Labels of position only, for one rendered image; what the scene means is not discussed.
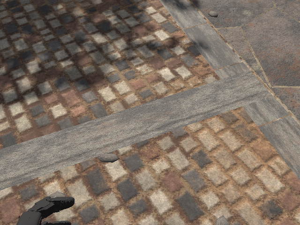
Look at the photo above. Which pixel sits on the left robot hand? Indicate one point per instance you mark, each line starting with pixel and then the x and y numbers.
pixel 43 209

